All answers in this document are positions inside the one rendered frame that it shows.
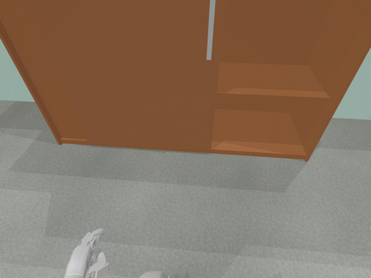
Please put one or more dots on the wardrobe door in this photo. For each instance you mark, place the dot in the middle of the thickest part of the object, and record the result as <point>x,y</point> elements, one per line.
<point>22,28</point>
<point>135,71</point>

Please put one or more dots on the robot left hand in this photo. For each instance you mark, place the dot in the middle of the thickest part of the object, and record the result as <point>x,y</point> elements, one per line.
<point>83,257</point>

